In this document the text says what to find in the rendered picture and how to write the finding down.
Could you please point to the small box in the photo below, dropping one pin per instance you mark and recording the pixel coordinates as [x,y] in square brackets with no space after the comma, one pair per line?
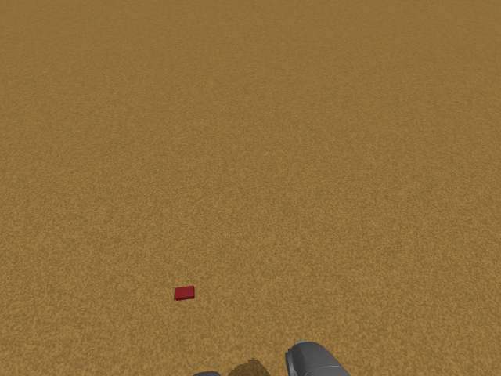
[183,293]

